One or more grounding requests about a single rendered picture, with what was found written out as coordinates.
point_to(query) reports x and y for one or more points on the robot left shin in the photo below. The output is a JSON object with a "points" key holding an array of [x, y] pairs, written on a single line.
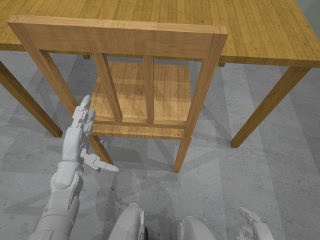
{"points": [[140, 237]]}

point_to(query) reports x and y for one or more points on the robot right shin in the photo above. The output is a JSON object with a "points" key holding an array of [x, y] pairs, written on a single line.
{"points": [[190, 217]]}

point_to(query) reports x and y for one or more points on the robot shin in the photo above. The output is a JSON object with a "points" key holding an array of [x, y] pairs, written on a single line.
{"points": [[140, 237], [190, 217]]}

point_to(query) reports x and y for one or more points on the chair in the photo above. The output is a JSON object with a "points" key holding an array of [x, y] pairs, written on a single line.
{"points": [[133, 100]]}

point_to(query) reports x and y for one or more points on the table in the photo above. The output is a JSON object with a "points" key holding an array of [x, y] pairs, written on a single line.
{"points": [[260, 32]]}

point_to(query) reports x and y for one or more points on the left robot forearm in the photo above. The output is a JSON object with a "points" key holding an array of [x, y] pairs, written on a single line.
{"points": [[59, 215]]}

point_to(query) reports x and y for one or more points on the robot right hand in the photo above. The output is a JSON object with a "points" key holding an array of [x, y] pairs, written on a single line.
{"points": [[259, 231]]}

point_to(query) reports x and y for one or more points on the robot left hand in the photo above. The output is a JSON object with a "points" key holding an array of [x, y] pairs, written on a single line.
{"points": [[76, 138]]}

